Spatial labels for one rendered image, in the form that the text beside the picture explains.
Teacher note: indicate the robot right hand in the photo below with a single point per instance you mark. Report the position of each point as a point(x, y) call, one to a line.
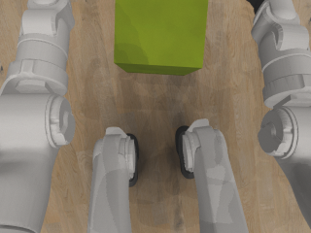
point(256, 4)

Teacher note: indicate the carton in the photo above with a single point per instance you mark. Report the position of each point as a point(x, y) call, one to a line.
point(163, 37)

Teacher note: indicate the robot thigh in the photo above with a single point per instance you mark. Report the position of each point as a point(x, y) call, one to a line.
point(219, 205)
point(108, 210)

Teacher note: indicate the right robot thigh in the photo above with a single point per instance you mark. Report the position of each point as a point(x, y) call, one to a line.
point(219, 205)

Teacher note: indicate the left robot upper arm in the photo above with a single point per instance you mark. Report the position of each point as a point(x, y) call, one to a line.
point(33, 127)

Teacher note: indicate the robot left forearm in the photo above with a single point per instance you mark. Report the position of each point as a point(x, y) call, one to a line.
point(42, 49)

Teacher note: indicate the robot right forearm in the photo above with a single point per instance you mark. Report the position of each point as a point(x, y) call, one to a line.
point(284, 54)

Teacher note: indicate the left robot thigh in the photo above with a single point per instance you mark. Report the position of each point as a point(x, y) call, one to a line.
point(108, 210)

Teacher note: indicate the right robot upper arm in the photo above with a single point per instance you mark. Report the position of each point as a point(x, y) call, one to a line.
point(285, 134)

